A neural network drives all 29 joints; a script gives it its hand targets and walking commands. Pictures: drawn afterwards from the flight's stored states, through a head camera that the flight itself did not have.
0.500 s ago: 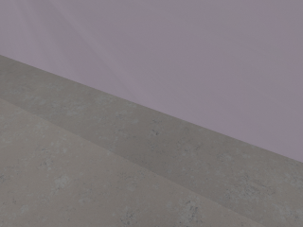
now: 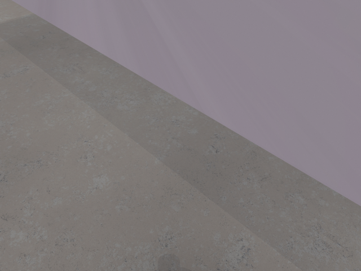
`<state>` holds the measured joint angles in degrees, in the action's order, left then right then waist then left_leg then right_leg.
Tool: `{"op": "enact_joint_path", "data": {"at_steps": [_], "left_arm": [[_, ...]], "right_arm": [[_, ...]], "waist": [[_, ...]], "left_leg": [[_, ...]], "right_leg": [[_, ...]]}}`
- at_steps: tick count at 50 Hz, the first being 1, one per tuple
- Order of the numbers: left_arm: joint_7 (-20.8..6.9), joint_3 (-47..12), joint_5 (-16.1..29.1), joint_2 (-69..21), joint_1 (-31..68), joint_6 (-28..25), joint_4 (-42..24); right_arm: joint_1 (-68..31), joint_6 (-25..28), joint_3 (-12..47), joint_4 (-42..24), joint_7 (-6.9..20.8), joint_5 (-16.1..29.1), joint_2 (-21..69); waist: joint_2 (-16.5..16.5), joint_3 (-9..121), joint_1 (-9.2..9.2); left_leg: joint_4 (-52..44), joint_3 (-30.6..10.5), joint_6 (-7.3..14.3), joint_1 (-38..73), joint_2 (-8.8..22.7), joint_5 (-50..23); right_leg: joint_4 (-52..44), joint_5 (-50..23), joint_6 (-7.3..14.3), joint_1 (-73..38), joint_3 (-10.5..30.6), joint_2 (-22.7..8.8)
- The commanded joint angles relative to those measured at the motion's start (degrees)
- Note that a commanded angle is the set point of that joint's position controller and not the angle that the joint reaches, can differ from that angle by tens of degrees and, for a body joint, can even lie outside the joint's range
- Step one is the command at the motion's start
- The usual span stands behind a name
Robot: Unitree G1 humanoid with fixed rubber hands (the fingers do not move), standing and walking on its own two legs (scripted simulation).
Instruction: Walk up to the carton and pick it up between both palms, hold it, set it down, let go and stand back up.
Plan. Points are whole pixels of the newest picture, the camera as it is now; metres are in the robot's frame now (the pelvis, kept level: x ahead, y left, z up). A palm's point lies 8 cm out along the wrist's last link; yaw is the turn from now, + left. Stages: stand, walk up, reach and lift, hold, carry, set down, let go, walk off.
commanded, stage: walk up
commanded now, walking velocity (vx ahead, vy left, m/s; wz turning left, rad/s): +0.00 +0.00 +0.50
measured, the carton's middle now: out of the picture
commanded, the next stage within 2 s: none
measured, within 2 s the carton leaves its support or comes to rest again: neither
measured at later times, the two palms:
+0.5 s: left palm out of the picture +0.05 +0.28 -0.12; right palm out of the picture +0.06 -0.21 -0.11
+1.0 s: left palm out of the picture -0.10 +0.18 -0.09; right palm out of the picture +0.15 -0.25 -0.13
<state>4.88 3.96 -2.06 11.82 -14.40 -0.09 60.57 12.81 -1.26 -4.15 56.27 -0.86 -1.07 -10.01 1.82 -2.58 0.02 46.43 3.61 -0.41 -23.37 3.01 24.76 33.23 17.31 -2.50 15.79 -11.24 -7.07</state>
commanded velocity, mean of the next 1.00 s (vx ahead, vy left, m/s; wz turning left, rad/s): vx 0.00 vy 0.00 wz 0.50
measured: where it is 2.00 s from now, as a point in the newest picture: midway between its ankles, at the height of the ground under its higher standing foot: outside the picture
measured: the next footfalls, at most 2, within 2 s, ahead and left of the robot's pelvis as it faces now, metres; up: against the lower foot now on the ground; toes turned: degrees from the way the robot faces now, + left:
left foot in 0.04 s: +0.05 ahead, +0.11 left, +0.00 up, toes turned +6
right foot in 0.64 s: +0.05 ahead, -0.11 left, +0.00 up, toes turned +15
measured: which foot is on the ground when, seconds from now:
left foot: up 0.00-0.02, down 0.04-0.64, up 0.66-1.00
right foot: down 0.00-0.04, up 0.06-0.62, down 0.64-1.00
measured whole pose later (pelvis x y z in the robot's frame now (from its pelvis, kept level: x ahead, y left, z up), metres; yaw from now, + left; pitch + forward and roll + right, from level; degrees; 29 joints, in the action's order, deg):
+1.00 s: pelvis -0.01 -0.05 +0.02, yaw +29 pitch +1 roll +3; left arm 2.4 1.0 -1.4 9.6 -17.0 -1.6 54.3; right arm 12.7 -4.9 -6.1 54.9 0.8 -1.5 -14.1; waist -1.6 -2.1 0.1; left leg 59.0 -0.8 -5.6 -27.4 1.4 18.7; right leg 24.2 15.3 2.7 10.2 -13.4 -5.3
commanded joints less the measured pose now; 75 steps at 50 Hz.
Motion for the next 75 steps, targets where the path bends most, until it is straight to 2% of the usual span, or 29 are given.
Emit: {"op": "enact_joint_path", "data": {"at_steps": [1, 2, 3, 4, 5, 6, 11, 23, 29, 30, 31, 32, 33, 34, 36, 38, 39, 47, 53, 57, 59, 60, 61, 62, 63, 64, 65, 71, 75], "left_arm": [[-1.49, 1.69, 0.12, 6.22, -5.55, 0.14, -0.48], [-1.80, 0.25, -0.25, 1.19, -7.67, 0.90, -2.67], [-0.83, 0.18, 0.38, 2.31, -0.73, 1.53, -6.56], [-1.35, 0.34, 0.40, 4.17, 5.54, 2.05, -8.36], [-2.18, 0.72, 0.69, 4.58, 8.06, 2.15, -7.90], [-3.06, -0.06, 1.19, 1.32, 4.43, 1.80, -6.09], [-3.33, 0.78, 0.72, 4.37, 1.23, 1.68, -5.84], [-2.34, 0.35, 1.98, 3.16, 9.21, 1.62, -9.74], [-1.93, 0.09, 2.97, 2.69, 3.51, 0.42, -9.02], [-1.78, 0.21, 2.98, 3.04, 0.12, -0.01, -8.08], [-1.45, 1.12, 2.35, 6.31, -2.25, -0.57, -7.37], [-1.25, 1.97, 1.36, 11.53, -2.13, -0.79, -8.21], [-1.00, 1.77, 1.17, 13.00, 1.88, -0.43, -10.05], [-1.16, 1.79, 0.52, 12.29, 0.95, -0.14, -10.26], [-1.60, -0.58, 1.08, 5.25, 4.20, -0.68, -10.85], [-1.35, -0.39, 0.93, 6.78, 7.31, -0.99, -12.39], [-1.69, -0.20, 1.07, 7.08, 5.46, -1.10, -11.96], [-1.92, -0.53, 0.67, 7.09, -6.91, -2.38, -8.02], [-2.47, 0.11, -0.14, 9.13, -8.38, -2.21, -7.42], [-2.89, 0.95, -0.20, 10.93, -7.41, -1.47, -7.30], [-3.06, 1.24, 0.53, 10.84, -5.89, -0.60, -7.01], [-3.41, 0.86, 0.87, 9.02, -7.80, -0.14, -6.58], [-3.86, -0.61, 0.41, 3.32, -8.88, 0.40, -8.74], [-2.30, -0.58, 0.54, 4.32, -4.24, 1.02, -10.47], [-2.35, 0.00, 0.62, 7.40, -0.41, 1.90, -11.62], [-3.09, 0.71, 0.60, 8.14, 1.00, 2.55, -10.65], [-3.87, 0.30, 0.87, 5.75, -1.13, 2.64, -9.07], [-4.05, 1.09, 0.82, 6.78, -2.18, 3.20, -9.18], [-3.94, 1.30, 0.97, 6.34, 1.51, 3.63, -10.54]], "right_arm": [[8.25, 1.96, -0.96, -0.22, -0.81, 0.05, -3.21], [7.69, 2.45, -2.08, -2.65, -1.04, -0.55, -10.83], [13.48, 1.44, -2.67, -1.14, -0.93, -1.10, -13.63], [14.29, 0.83, -2.41, -0.44, -0.63, -1.35, -11.33], [12.46, 0.76, -1.36, -0.86, -0.72, -1.04, -9.30], [7.04, 0.76, -1.55, -3.09, -0.94, -1.23, -10.79], [3.88, 2.10, -1.46, -5.57, -0.10, 0.03, -9.78], [8.21, 1.54, -2.08, -4.65, -0.50, -0.92, -10.29], [2.51, 0.51, -2.95, -5.59, -0.23, -0.66, -11.10], [1.04, 0.31, -3.03, -5.89, -0.27, -0.14, -10.84], [1.65, 0.27, -2.69, -6.08, -0.45, 0.54, -8.76], [4.63, 0.16, -1.74, -6.54, -0.71, 0.89, -3.89], [7.67, 0.40, -2.32, -5.44, -1.44, -0.60, -5.27], [3.83, -0.02, -2.54, -6.68, -1.07, -1.47, -7.62], [1.80, -0.49, -3.17, -4.83, 0.59, -1.68, -7.45], [7.53, -1.46, -2.78, -2.73, 1.68, -0.97, -5.38], [7.48, -1.69, -2.64, -2.45, 1.74, -0.85, -5.29], [-1.63, -2.64, -2.03, -5.32, 1.60, -0.40, -5.54], [-6.71, -2.57, -0.76, -7.87, 2.27, -0.13, -3.86], [-5.51, -1.82, -0.47, -8.46, 2.52, 0.28, -4.30], [-0.53, -0.62, -0.53, -6.90, 2.05, -0.22, -4.72], [2.46, 0.46, -1.39, -5.82, 1.41, -0.85, -7.85], [3.04, 1.37, -2.24, -6.75, 0.63, -1.06, -13.60], [6.89, 1.06, -3.47, -5.21, -0.02, 0.53, -17.05], [8.05, 0.59, -3.51, -4.43, -0.09, 0.77, -16.11], [4.97, 0.41, -1.98, -4.58, -0.30, 0.63, -12.31], [0.37, 0.31, -1.25, -6.10, -0.55, 0.11, -11.21], [-0.05, 1.91, -1.36, -6.91, 0.04, 0.78, -12.45], [2.75, 2.33, -1.19, -6.15, -0.06, 0.76, -11.92]], "waist": [[-6.54, 5.07, 2.07], [-22.71, 3.52, 0.09], [-24.69, 3.38, 5.17], [-17.09, -0.56, 5.69], [-7.94, -4.29, 4.08], [-5.84, -2.64, 1.51], [-6.82, 6.35, -0.55], [-10.75, 4.85, 2.54], [-10.62, 6.53, -0.42], [-8.95, 7.01, -2.32], [-4.30, 8.30, -2.22], [9.89, 8.28, -0.68], [9.36, 6.43, 1.33], [10.38, 5.57, -0.61], [1.45, -2.70, 1.19], [5.62, -0.07, 4.05], [6.08, 0.78, 3.14], [7.43, 2.23, -1.28], [7.97, 3.53, -2.12], [8.28, 4.41, -1.38], [2.98, 5.89, 2.02], [-5.65, 8.62, 3.28], [-20.59, 8.63, 1.83], [-20.08, 6.08, 5.07], [-15.88, 3.60, 5.77], [-9.29, -1.58, 3.39], [-7.28, -2.32, 0.86], [-8.57, 4.46, -0.77], [-9.92, 4.18, 0.03]], "left_leg": [[-24.25, -1.71, -0.87, 16.63, 0.32, -18.95], [-26.71, -23.23, 2.33, 21.51, 16.56, -32.32], [-29.43, -30.03, 12.25, 13.27, 24.42, -32.45], [-32.94, -32.51, 13.48, 7.82, 21.82, -26.08], [-30.75, -25.29, 10.61, 7.74, 17.15, -27.95], [-27.92, -19.05, 8.28, 10.19, 13.48, -32.23], [-26.58, -15.89, 7.71, 15.87, 9.50, -38.64], [-27.33, -25.02, 11.77, 14.71, 9.02, -27.32], [-24.13, -27.15, 8.19, 8.12, 6.35, -30.42], [-21.64, -25.44, 5.69, 5.56, 4.00, -27.08], [-16.59, -21.94, 2.44, -1.42, 0.38, -16.76], [-3.04, -12.36, -0.29, -12.34, -6.50, 2.63], [5.31, -8.74, -1.29, -15.15, -6.82, 9.68], [11.19, -7.80, -0.96, -12.16, -3.31, 9.33], [14.60, -10.04, -0.80, -9.99, -3.04, -0.48], [19.55, -8.01, -1.92, -10.86, -4.44, -4.44], [21.42, -7.16, -2.45, -10.67, -4.45, -5.28], [12.78, -3.17, -5.67, -12.26, -1.99, -6.28], [0.47, 0.57, -3.11, -4.77, -0.70, 0.45], [-8.83, 2.65, -0.73, 2.97, -1.20, -0.47], [-22.74, 2.30, 0.23, 12.98, -0.98, -13.43], [-28.44, -3.44, 0.83, 22.77, 3.18, -19.34], [-28.42, -21.81, 3.66, 31.57, 18.64, -35.57], [-26.93, -24.16, 11.78, 23.86, 23.49, -40.52], [-29.31, -24.44, 13.85, 18.43, 22.07, -35.64], [-29.96, -19.04, 11.05, 15.36, 17.63, -34.26], [-29.26, -14.50, 8.12, 15.72, 13.97, -35.71], [-29.20, -12.76, 3.73, 17.23, 8.72, -36.95], [-29.77, -16.23, 4.09, 17.66, 8.02, -32.81]], "right_leg": [[12.43, -3.43, 2.04, 4.94, 0.39, -5.90], [25.87, 20.80, -1.76, 20.83, -0.81, -0.26], [29.61, 20.72, -1.08, 20.68, 6.05, 0.49], [32.50, 18.60, -1.14, 20.43, 8.29, -0.06], [33.97, 13.59, -0.78, 21.62, 9.14, -0.63], [33.15, 9.34, -0.45, 21.50, 9.76, -0.56], [33.60, 0.12, 0.18, 18.16, 9.99, 2.00], [14.85, 6.37, -1.28, 13.28, 11.31, 6.06], [-3.18, 1.71, -0.31, -2.11, 10.75, 8.30], [-11.71, -4.97, -0.51, -8.41, 9.93, 7.35], [-16.37, -7.42, 0.04, -17.30, 13.46, 1.35], [-19.73, -6.06, 3.02, -23.71, 27.40, -14.21], [-18.20, -14.58, 7.50, -17.32, 30.84, -21.01], [-20.92, -7.51, 11.47, -7.80, 31.84, -22.62], [-21.30, -8.89, 5.81, -1.70, 20.98, -10.71], [-18.58, -16.96, 3.95, -5.54, 12.78, -7.83], [-17.92, -18.81, 4.26, -6.23, 11.55, -7.23], [-13.99, -33.81, 8.07, -15.96, 8.39, -9.91], [-11.08, -34.19, 11.48, -13.90, 6.36, -13.68], [-8.33, -30.59, 10.75, -10.34, 5.53, -15.28], [-1.35, -23.87, 6.40, -5.79, 2.05, -13.88], [8.21, -13.73, 3.09, 1.18, -1.53, -10.23], [21.79, 18.81, -0.79, 17.36, -3.00, -4.13], [25.12, 19.74, -1.09, 18.53, 2.99, -1.33], [28.03, 19.04, -1.66, 18.06, 5.58, -1.81], [29.47, 14.35, -1.77, 18.77, 6.75, -2.35], [29.20, 9.71, -1.65, 19.26, 7.29, -1.92], [32.19, -2.12, -1.86, 17.32, 9.33, 0.66], [30.21, -3.48, -2.82, 19.00, 11.01, 1.03]]}}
